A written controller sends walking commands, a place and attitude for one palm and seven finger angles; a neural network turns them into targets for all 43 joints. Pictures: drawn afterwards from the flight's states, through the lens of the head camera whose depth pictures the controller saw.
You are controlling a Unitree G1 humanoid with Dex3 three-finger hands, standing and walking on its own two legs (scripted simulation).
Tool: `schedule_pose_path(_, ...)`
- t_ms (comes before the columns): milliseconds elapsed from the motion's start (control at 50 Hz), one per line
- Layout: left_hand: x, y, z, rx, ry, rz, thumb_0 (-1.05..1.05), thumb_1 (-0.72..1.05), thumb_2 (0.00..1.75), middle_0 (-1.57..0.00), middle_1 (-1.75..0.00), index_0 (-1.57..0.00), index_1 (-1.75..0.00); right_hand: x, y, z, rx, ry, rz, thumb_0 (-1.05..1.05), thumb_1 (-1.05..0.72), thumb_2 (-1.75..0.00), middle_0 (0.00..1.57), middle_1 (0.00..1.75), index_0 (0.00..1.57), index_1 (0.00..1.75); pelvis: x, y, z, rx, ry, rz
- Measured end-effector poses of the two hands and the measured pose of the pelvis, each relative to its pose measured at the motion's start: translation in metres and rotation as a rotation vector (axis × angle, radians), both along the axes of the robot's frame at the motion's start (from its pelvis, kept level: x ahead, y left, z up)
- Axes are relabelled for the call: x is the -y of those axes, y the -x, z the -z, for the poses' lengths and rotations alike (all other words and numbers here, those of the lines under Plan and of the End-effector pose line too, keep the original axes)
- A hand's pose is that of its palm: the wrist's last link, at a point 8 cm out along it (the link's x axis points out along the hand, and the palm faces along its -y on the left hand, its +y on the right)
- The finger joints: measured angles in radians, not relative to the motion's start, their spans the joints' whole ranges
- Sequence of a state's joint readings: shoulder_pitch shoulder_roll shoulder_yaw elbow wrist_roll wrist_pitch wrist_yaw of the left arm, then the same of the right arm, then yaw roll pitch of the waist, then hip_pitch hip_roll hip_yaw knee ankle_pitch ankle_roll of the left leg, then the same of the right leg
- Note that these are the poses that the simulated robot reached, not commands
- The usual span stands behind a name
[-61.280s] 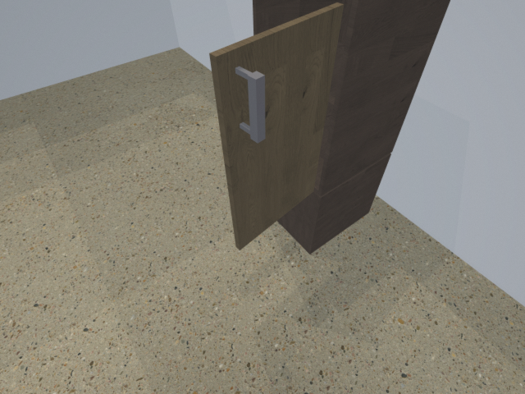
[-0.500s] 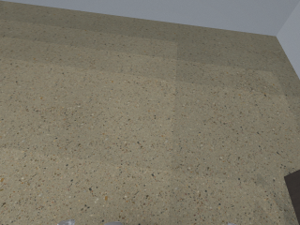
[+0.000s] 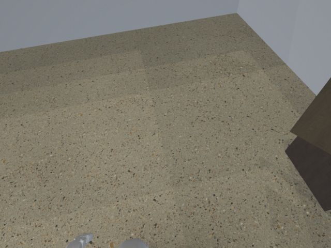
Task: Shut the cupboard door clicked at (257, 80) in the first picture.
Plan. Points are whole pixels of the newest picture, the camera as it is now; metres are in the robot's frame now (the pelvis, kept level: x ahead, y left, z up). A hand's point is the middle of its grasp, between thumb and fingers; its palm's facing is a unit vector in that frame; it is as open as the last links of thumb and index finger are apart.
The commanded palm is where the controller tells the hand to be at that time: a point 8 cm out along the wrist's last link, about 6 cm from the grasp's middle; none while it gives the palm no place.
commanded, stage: turn to face it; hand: left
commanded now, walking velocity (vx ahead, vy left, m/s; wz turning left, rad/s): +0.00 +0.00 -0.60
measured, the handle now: out of the picture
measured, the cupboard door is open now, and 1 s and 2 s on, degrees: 33 33 33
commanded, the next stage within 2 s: take the last steps up to it in 1.20 s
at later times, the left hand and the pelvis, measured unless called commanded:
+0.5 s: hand (92, 240) +0.16 +0.23 -0.17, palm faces -0.21 -0.95 -0.22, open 7.4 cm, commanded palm none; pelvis +0.04 +0.04 +0.01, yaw -17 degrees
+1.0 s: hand (142, 210) +0.23 +0.09 -0.14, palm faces -0.54 -0.80 -0.27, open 7.4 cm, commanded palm none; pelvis +0.04 -0.02 +0.01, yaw -33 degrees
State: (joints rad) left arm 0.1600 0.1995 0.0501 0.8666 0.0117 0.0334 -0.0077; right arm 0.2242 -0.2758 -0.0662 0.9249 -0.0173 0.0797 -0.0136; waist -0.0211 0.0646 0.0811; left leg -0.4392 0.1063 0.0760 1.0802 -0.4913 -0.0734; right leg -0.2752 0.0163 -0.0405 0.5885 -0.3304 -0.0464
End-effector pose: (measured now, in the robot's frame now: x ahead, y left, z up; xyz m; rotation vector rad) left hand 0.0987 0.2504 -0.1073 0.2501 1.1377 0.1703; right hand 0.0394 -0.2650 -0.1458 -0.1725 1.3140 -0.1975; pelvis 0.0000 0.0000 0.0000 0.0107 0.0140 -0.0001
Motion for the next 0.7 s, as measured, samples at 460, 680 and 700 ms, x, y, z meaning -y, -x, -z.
schedule_pose_path(460, -0.029, -0.05, 0.035, -0.158, 0.054, 0.16, 0.01, 0.91, 0.9, -0.2, -0.3, -0.2, -0.3, -0.036, -0.059, -0.047, 0.225, 0.097, 0.119, 0.01, -0.91, -0.89, 0.2, 0.3, 0.2, 0.3, -0.036, -0.042, -0.003, -0.014, 0.028, 0.28)
schedule_pose_path(680, 0.008, -0.135, 0.013, -0.075, 0.04, 0.368, 0.01, 0.91, 0.9, -0.19, -0.3, -0.19, -0.3, -0.04, 0.037, -0.037, 0.078, 0.07, 0.338, 0.01, -0.9, -0.89, 0.2, 0.3, 0.2, 0.3, -0.029, -0.046, -0.011, -0.012, 0.045, 0.417)
schedule_pose_path(700, 0.017, -0.141, 0.011, -0.066, 0.037, 0.393, 0.01, 0.91, 0.9, -0.19, -0.3, -0.19, -0.3, -0.038, 0.047, -0.034, 0.064, 0.063, 0.363, 0.01, -0.9, -0.89, 0.2, 0.3, 0.2, 0.3, -0.026, -0.046, -0.009, -0.011, 0.042, 0.431)
